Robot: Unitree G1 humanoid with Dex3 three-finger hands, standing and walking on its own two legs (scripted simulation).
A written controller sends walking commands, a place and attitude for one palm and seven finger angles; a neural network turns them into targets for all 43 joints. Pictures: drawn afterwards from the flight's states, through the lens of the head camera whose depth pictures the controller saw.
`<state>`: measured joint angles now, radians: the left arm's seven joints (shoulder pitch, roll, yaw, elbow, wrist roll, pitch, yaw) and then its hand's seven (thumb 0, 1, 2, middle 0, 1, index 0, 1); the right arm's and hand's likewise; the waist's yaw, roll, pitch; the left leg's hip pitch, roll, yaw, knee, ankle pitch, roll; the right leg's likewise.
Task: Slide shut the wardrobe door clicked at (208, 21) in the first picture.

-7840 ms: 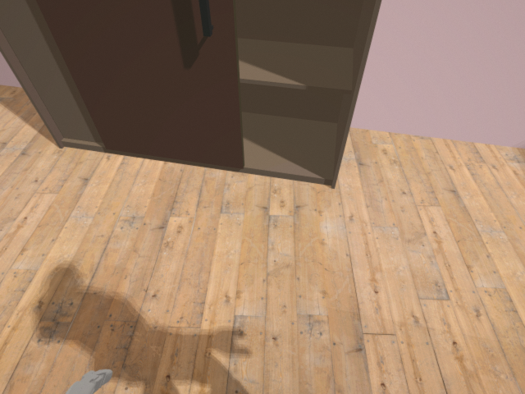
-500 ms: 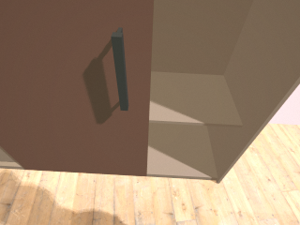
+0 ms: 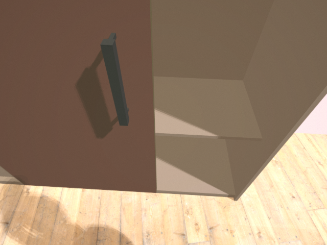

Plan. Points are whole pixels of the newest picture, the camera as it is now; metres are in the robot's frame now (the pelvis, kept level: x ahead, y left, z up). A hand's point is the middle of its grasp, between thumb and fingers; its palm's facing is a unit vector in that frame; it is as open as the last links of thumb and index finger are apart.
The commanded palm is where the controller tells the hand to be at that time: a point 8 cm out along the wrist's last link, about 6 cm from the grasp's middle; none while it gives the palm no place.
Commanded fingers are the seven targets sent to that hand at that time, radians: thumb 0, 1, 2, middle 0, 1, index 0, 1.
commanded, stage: come to a stop and stand still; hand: left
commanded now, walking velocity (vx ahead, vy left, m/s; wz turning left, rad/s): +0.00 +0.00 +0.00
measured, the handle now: (119, 84) +0.49 +0.16 +0.13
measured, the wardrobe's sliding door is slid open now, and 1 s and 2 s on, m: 0.48 0.48 0.48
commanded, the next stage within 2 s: look again from close up in 0.26 s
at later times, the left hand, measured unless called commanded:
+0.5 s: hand out of the picture -0.01 +0.16 -0.17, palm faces +0.04 -0.98 -0.20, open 7.4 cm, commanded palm none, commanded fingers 0.00 0.90 0.90 -0.20 -0.30 -0.20 -0.30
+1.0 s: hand out of the picture -0.05 +0.16 -0.17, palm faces +0.06 -0.98 -0.19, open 7.4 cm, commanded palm none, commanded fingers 0.00 0.90 0.90 -0.20 -0.30 -0.20 -0.30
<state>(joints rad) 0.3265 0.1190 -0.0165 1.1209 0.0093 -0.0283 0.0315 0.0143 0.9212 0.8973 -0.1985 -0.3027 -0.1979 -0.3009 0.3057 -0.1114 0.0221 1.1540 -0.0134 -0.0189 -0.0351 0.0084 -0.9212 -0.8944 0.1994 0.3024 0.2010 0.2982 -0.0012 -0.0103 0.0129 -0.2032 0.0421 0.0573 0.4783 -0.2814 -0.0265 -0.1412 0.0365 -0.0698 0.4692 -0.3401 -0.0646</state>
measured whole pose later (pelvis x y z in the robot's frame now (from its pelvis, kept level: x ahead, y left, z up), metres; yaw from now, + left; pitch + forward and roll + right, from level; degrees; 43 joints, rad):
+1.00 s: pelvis -0.02 -0.01 +0.00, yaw +1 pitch -1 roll +1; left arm 0.35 0.13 -0.01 1.13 0.01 -0.03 0.03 0.00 0.91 0.90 -0.20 -0.30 -0.20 -0.30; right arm 0.30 -0.14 0.03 1.14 -0.01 -0.01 -0.03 0.00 -0.91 -0.89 0.20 0.30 0.20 0.30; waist 0.01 0.01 0.01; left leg -0.17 0.04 0.04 0.40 -0.21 -0.04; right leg -0.11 0.04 -0.09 0.41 -0.29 -0.08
